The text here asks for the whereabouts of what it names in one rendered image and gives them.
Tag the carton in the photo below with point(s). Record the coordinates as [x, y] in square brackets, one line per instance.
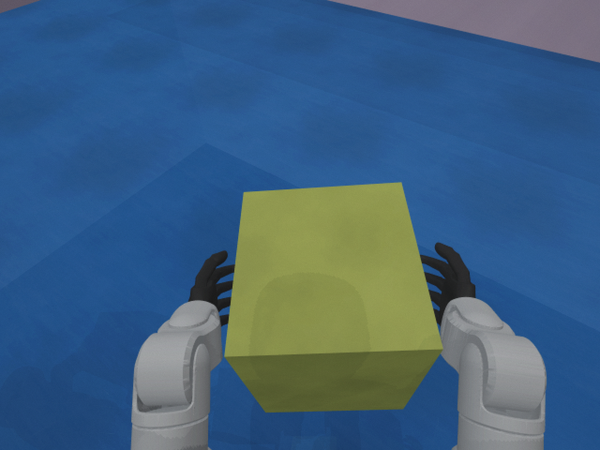
[330, 308]

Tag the right robot hand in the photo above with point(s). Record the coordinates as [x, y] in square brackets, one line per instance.
[456, 282]

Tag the left robot hand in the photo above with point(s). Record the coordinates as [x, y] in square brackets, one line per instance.
[206, 287]

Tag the robot left forearm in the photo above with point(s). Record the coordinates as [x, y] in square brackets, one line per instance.
[171, 384]

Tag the robot right forearm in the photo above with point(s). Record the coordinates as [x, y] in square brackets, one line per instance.
[502, 379]

